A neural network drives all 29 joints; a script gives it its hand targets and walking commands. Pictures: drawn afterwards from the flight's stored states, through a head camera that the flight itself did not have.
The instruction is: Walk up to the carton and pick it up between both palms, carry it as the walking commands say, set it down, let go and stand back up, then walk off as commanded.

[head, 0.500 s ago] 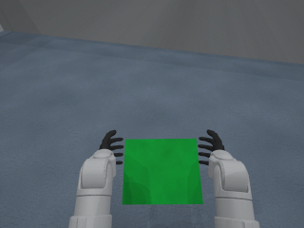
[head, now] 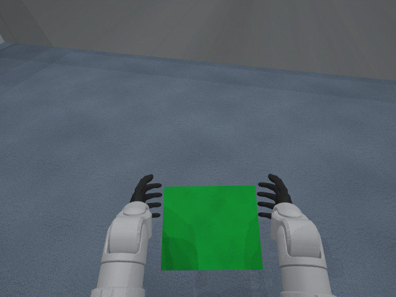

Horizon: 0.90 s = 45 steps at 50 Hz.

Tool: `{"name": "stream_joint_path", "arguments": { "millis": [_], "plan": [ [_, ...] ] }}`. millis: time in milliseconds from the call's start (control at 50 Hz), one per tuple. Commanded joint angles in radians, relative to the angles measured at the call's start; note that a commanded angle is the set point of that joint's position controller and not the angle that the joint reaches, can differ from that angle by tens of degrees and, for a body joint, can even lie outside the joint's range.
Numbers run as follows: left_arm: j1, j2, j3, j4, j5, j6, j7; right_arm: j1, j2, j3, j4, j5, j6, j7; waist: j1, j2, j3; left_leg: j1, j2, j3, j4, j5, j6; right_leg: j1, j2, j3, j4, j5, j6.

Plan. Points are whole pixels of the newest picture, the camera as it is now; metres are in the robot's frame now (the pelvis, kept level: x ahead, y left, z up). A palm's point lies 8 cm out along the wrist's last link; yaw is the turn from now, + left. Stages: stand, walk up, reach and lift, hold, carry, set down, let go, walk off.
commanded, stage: carry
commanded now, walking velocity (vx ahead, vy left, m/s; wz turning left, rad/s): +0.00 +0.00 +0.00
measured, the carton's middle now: (209, 227) +0.31 +0.00 -0.05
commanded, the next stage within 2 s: none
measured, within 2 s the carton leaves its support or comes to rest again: neither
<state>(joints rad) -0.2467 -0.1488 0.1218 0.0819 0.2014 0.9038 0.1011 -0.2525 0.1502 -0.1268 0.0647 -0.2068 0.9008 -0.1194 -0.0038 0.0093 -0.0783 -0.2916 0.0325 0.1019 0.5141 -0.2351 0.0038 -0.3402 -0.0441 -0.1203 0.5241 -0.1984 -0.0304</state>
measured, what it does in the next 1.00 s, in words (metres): stands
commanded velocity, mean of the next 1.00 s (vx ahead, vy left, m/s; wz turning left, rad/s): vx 0.00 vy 0.00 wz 0.00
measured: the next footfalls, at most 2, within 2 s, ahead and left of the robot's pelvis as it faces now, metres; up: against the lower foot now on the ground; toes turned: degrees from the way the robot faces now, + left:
none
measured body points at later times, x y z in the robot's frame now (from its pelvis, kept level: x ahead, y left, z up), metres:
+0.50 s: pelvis +0.00 -0.01 +0.00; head -0.02 -0.02 +0.45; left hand +0.30 +0.13 +0.04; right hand +0.30 -0.16 +0.04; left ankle +0.02 +0.12 -0.73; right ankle +0.05 -0.10 -0.73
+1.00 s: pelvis +0.00 -0.01 +0.00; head -0.01 -0.01 +0.45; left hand +0.30 +0.13 +0.04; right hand +0.30 -0.16 +0.04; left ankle +0.02 +0.12 -0.73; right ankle +0.05 -0.10 -0.73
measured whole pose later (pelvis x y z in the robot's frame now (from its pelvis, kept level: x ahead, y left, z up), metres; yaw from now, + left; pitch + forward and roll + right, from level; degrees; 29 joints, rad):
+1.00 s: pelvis +0.00 -0.01 +0.00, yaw +0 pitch +1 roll +1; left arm -0.21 -0.14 0.11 0.09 0.18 0.85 0.11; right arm -0.23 0.15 -0.11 0.08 -0.20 0.85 -0.13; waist 0.00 0.01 -0.08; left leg -0.31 0.05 0.10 0.54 -0.25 -0.01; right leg -0.36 -0.03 -0.12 0.54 -0.21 -0.04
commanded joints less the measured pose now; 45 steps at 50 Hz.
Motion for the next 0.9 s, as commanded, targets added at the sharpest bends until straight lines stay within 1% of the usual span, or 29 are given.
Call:
{"name": "stream_joint_path", "arguments": {
  "millis": [0,400,880],
  "plan": [
    [-0.45,-0.855,-0.507,-0.102,-0.291,-0.062,-0.238,-0.413,0.885,0.516,-0.069,0.29,-0.046,0.238,0.002,-0.017,-0.253,0.074,0.098,-0.096,-0.08,0.038,0.015,0.096,-0.112,0.111,-0.092,0.073,-0.018],
    [-0.424,-0.814,-0.509,-0.101,-0.279,-0.112,-0.222,-0.384,0.855,0.517,-0.056,0.271,-0.093,0.223,0.002,-0.021,-0.254,0.075,0.1,-0.085,-0.06,0.033,0.011,0.087,-0.115,0.122,-0.091,0.095,-0.022],
    [-0.421,-0.805,-0.518,-0.115,-0.285,-0.107,-0.218,-0.376,0.845,0.521,-0.065,0.275,-0.086,0.219,0.005,-0.018,-0.253,0.063,0.102,-0.089,-0.054,0.032,0.015,0.087,-0.109,0.123,-0.082,0.097,-0.021]
  ]
}}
